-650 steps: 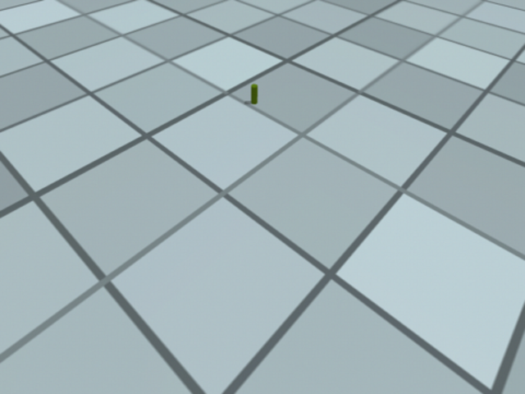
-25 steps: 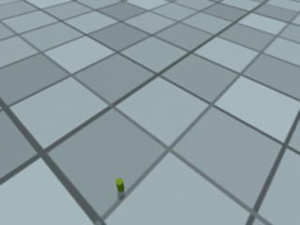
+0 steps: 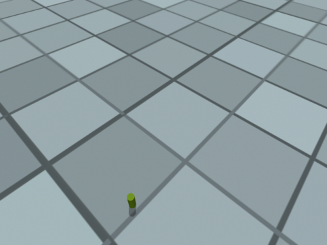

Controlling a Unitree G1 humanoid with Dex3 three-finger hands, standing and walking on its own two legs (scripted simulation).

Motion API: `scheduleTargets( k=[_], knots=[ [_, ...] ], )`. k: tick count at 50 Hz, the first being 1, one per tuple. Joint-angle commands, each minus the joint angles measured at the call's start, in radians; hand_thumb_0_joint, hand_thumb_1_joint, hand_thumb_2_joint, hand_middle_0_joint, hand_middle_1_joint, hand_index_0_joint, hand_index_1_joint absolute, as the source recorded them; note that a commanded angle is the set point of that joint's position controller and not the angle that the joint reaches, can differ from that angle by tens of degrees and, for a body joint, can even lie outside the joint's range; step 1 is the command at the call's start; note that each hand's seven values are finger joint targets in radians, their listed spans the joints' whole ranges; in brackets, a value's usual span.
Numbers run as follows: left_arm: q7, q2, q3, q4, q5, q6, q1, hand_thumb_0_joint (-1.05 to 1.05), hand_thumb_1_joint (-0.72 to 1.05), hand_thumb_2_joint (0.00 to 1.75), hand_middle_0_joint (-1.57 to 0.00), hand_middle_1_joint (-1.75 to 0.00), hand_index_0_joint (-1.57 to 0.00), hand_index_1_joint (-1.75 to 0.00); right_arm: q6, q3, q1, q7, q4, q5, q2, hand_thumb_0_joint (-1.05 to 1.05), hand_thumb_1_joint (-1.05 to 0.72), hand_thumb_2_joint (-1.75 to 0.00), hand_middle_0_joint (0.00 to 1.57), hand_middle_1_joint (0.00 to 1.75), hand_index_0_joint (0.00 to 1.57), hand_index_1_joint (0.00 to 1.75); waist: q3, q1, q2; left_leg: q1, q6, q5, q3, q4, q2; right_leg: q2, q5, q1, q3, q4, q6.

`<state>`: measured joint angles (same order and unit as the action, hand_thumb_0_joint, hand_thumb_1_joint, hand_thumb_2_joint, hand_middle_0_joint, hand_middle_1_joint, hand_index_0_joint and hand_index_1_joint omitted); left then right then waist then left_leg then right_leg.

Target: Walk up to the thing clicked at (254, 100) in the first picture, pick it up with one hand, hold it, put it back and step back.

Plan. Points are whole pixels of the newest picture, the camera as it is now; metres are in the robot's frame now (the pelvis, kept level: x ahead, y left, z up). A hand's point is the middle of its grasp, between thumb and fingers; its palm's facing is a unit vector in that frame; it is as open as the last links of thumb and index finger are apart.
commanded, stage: stand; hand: left
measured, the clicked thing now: (131, 200) +0.49 +0.17 -0.72
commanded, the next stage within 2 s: walk up in 0.28 s
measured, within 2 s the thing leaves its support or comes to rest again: neither
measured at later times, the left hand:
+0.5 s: hand out of the picture +0.09 +0.24 -0.15, palm faces -0.05 -0.93 -0.37, open 7.4 cm
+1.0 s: hand (85, 241) +0.18 +0.22 -0.17, palm faces +0.03 -0.93 -0.37, open 7.4 cm
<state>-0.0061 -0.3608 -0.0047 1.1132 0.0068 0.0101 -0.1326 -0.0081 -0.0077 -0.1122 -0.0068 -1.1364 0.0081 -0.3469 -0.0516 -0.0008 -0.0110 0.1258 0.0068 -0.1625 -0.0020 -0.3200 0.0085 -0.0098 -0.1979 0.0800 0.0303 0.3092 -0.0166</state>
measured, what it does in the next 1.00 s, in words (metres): walks ahead: right foot, then left foot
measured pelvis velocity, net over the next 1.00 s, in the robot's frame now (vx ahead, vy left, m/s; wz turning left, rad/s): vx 0.09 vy -0.05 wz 0.02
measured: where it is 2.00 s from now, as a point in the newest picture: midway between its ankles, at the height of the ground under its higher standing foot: outside the picture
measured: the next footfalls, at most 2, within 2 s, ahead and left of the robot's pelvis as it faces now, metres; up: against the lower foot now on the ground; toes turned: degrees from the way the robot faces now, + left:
right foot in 0.54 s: +0.12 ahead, -0.18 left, +0.00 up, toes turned +0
left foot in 0.92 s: +0.16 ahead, +0.08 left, +0.00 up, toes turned -1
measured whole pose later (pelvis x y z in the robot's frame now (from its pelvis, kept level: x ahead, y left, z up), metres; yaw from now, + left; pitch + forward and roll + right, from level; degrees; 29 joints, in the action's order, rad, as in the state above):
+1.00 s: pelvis +0.09 -0.05 -0.02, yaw +1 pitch -3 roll +0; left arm 0.02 -0.38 0.03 0.92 -0.02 0.01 -0.16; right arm 0.02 -0.05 -0.16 -0.02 -0.94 0.02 -0.37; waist -0.14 0.01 -0.01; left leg 0.30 0.00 -0.29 0.03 -0.63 0.01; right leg -0.03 -0.39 0.24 -0.02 0.68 0.01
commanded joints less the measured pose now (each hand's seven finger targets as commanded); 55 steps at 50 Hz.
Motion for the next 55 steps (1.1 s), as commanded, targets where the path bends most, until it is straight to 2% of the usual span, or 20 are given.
scheduleTargets(
  k=[1, 13, 15, 16, 17, 19, 24, 26, 27, 28, 29, 30, 33, 42, 45, 46, 48, 49, 52, 55],
  knots=[
    [0.017, -0.209, 0.040, -0.055, 0.001, 0.019, 0.035, 0.00, 0.90, 0.90, -0.20, -0.30, -0.20, -0.30, -0.022, -0.036, 0.046, 0.016, 0.060, -0.002, -0.215, 0.00, -0.90, -0.90, 0.20, 0.30, 0.20, 0.30, 0.071, 0.000, 0.020, -0.053, -0.023, 0.175, 0.093, 0.040, 0.121, -0.114, 0.162, 0.023, 0.070, -0.034, 0.036],
    [0.018, -0.207, 0.040, -0.055, 0.005, 0.019, 0.033, 0.00, 0.90, 0.90, -0.20, -0.30, -0.20, -0.30, -0.019, -0.039, 0.047, 0.014, 0.064, -0.002, -0.220, 0.00, -0.90, -0.90, 0.20, 0.30, 0.20, 0.30, 0.070, -0.003, 0.018, -0.065, -0.025, 0.150, 0.093, 0.039, 0.124, -0.114, 0.141, 0.032, 0.070, -0.045, 0.037],
    [-0.014, -0.240, 0.094, -0.103, 0.025, 0.005, 0.019, 0.00, 0.90, 0.90, -0.20, -0.30, -0.20, -0.30, -0.037, -0.095, -0.113, 0.009, 0.083, 0.020, -0.300, 0.00, -0.90, -0.90, 0.20, 0.30, 0.20, 0.30, 0.080, -0.046, 0.040, -0.141, -0.118, -0.451, 0.188, 0.058, 0.141, -0.015, -0.344, 0.206, 0.022, 0.131, 0.074],
    [-0.024, -0.216, 0.095, -0.129, 0.035, -0.001, 0.050, 0.00, 0.90, 0.90, -0.20, -0.30, -0.20, -0.30, -0.038, -0.115, -0.149, 0.012, 0.083, 0.023, -0.334, 0.00, -0.90, -0.90, 0.20, 0.30, 0.20, 0.30, 0.009, -0.072, 0.128, -0.157, -0.175, -0.576, 0.315, 0.149, 0.242, 0.016, -0.328, 0.361, -0.025, 0.291, 0.065],
    [-0.028, -0.219, 0.103, -0.155, 0.041, -0.008, 0.064, 0.00, 0.90, 0.90, -0.20, -0.30, -0.20, -0.30, -0.045, -0.129, -0.151, 0.014, 0.106, 0.027, -0.355, 0.00, -0.90, -0.90, 0.20, 0.30, 0.20, 0.30, -0.066, -0.077, 0.148, -0.117, -0.240, -0.565, 0.429, 0.209, 0.355, -0.011, -0.332, 0.470, 0.017, 0.474, 0.051],
    [-0.034, -0.233, 0.115, -0.173, 0.030, -0.003, 0.032, 0.00, 0.90, 0.90, -0.20, -0.30, -0.20, -0.30, -0.062, -0.133, -0.115, 0.018, 0.149, 0.026, -0.346, 0.00, -0.90, -0.90, 0.20, 0.30, 0.20, 0.30, -0.088, -0.039, 0.104, -0.086, -0.261, -0.407, 0.410, 0.183, 0.375, -0.075, -0.282, 0.493, 0.105, 0.546, 0.057],
    [-0.055, -0.198, 0.124, -0.158, 0.025, 0.011, -0.118, 0.00, 0.90, 0.90, -0.20, -0.30, -0.20, -0.30, -0.046, -0.122, 0.011, -0.002, 0.246, 0.039, -0.293, 0.00, -0.90, -0.90, 0.20, 0.30, 0.20, 0.30, -0.035, 0.050, 0.197, 0.161, -0.170, -0.260, 0.112, 0.048, 0.223, -0.051, -0.132, 0.099, -0.022, 0.271, 0.044],
    [-0.030, -0.215, 0.133, -0.109, 0.031, 0.022, -0.237, 0.00, 0.90, 0.90, -0.20, -0.30, -0.20, -0.30, -0.021, -0.090, -0.008, -0.001, 0.262, 0.029, -0.199, 0.00, -0.90, -0.90, 0.20, 0.30, 0.20, 0.30, 0.008, 0.084, 0.033, 0.321, -0.098, -0.261, 0.000, -0.221, 0.095, 0.021, -0.015, -0.140, -0.048, 0.155, 0.014],
    [-0.013, -0.282, 0.150, -0.121, 0.039, 0.025, -0.280, 0.00, 0.90, 0.90, -0.20, -0.30, -0.20, -0.30, -0.013, -0.063, -0.041, 0.001, 0.280, 0.020, -0.133, 0.00, -0.90, -0.90, 0.20, 0.30, 0.20, 0.30, 0.011, 0.106, -0.214, 0.382, -0.057, -0.391, -0.071, -0.453, -0.011, -0.114, -0.170, -0.117, 0.158, -0.032, 0.043],
    [-0.002, -0.365, 0.155, -0.169, 0.044, 0.035, -0.213, 0.00, 0.90, 0.90, -0.20, -0.30, -0.20, -0.30, 0.002, -0.064, -0.088, 0.006, 0.280, 0.013, -0.138, 0.00, -0.90, -0.90, 0.20, 0.30, 0.20, 0.30, 0.007, 0.071, -0.237, 0.375, -0.024, -0.454, 0.070, -0.615, -0.058, -0.337, -0.398, 0.049, 0.534, -0.185, 0.148],
    [-0.002, -0.381, 0.151, -0.210, 0.038, 0.031, -0.122, 0.00, 0.90, 0.90, -0.20, -0.30, -0.20, -0.30, 0.008, -0.093, -0.117, 0.013, 0.255, 0.007, -0.230, 0.00, -0.90, -0.90, 0.20, 0.30, 0.20, 0.30, -0.038, 0.043, -0.128, 0.298, -0.025, -0.434, 0.145, -0.679, -0.024, -0.364, -0.457, 0.164, 0.551, -0.159, 0.236],
    [0.001, -0.343, 0.142, -0.229, 0.030, 0.031, -0.076, 0.00, 0.90, 0.90, -0.20, -0.30, -0.20, -0.30, 0.010, -0.098, -0.153, 0.012, 0.233, 0.001, -0.250, 0.00, -0.90, -0.90, 0.20, 0.30, 0.20, 0.30, -0.069, 0.015, -0.081, 0.320, -0.027, -0.379, 0.157, -0.706, 0.004, -0.327, -0.395, 0.164, 0.461, -0.128, 0.242],
    [0.015, -0.277, 0.124, -0.241, 0.016, 0.049, -0.063, 0.00, 0.90, 0.90, -0.20, -0.30, -0.20, -0.30, 0.013, -0.085, -0.211, 0.011, 0.196, 0.000, -0.228, 0.00, -0.90, -0.90, 0.20, 0.30, 0.20, 0.30, -0.043, 0.001, -0.090, 0.301, -0.016, -0.296, 0.166, -0.635, 0.026, -0.260, -0.086, 0.124, 0.262, -0.075, 0.189],
    [0.040, -0.276, 0.115, -0.265, -0.001, 0.050, -0.077, 0.00, 0.90, 0.90, -0.20, -0.30, -0.20, -0.30, 0.026, -0.088, -0.142, 0.001, 0.241, 0.013, -0.206, 0.00, -0.90, -0.90, 0.20, 0.30, 0.20, 0.30, 0.049, 0.011, -0.117, 0.172, -0.028, -0.196, 0.041, -0.367, 0.017, -0.264, 0.682, 0.044, 0.080, 0.185, 0.199],
    [0.042, -0.263, 0.100, -0.273, -0.014, 0.034, -0.042, 0.00, 0.90, 0.90, -0.20, -0.30, -0.20, -0.30, 0.013, -0.102, -0.151, 0.001, 0.238, 0.017, -0.217, 0.00, -0.90, -0.90, 0.20, 0.30, 0.20, 0.30, 0.075, -0.024, -0.073, 0.042, -0.059, 0.146, 0.037, -0.138, 0.023, -0.200, 0.527, 0.113, 0.031, 0.310, 0.126],
    [0.042, -0.226, 0.091, -0.286, -0.022, 0.029, -0.054, 0.00, 0.90, 0.90, -0.20, -0.30, -0.20, -0.30, 0.005, -0.119, -0.142, 0.004, 0.254, 0.024, -0.289, 0.00, -0.90, -0.90, 0.20, 0.30, 0.20, 0.30, 0.120, -0.010, 0.067, -0.009, -0.106, 0.399, 0.206, -0.128, 0.150, -0.114, 0.362, 0.161, -0.015, 0.406, 0.068],
    [0.046, -0.208, 0.080, -0.236, -0.028, 0.012, -0.074, 0.00, 0.90, 0.90, -0.20, -0.30, -0.20, -0.30, -0.001, -0.113, -0.036, 0.004, 0.275, -0.002, -0.305, 0.00, -0.90, -0.90, 0.20, 0.30, 0.20, 0.30, 0.128, 0.014, 0.175, 0.067, -0.244, 0.351, 0.344, -0.129, 0.276, -0.005, -0.162, 0.131, -0.038, 0.426, 0.045],
    [0.044, -0.211, 0.077, -0.236, -0.021, 0.013, -0.042, 0.00, 0.90, 0.90, -0.20, -0.30, -0.20, -0.30, 0.002, -0.102, -0.026, 0.003, 0.274, 0.000, -0.278, 0.00, -0.90, -0.90, 0.20, 0.30, 0.20, 0.30, 0.107, 0.009, 0.165, 0.092, -0.231, 0.332, 0.309, -0.120, 0.250, 0.006, -0.289, 0.134, -0.027, 0.413, 0.049],
    [0.040, -0.223, 0.072, -0.182, -0.012, 0.031, -0.103, 0.00, 0.90, 0.90, -0.20, -0.30, -0.20, -0.30, 0.011, -0.084, 0.043, 0.006, 0.279, -0.009, -0.249, 0.00, -0.90, -0.90, 0.20, 0.30, 0.20, 0.30, 0.113, 0.045, 0.172, 0.111, -0.128, 0.308, 0.174, -0.214, 0.162, -0.054, 0.060, 0.049, 0.006, 0.204, 0.055],
    [0.036, -0.295, 0.081, -0.185, -0.004, 0.041, -0.001, 0.00, 0.90, 0.90, -0.20, -0.30, -0.20, -0.30, 0.017, -0.073, -0.004, 0.006, 0.248, -0.016, -0.222, 0.00, -0.90, -0.90, 0.20, 0.30, 0.20, 0.30, 0.111, -0.011, 0.052, 0.049, -0.055, 0.150, 0.108, -0.231, 0.073, -0.174, 0.245, 0.110, 0.131, 0.183, 0.122]
  ],
)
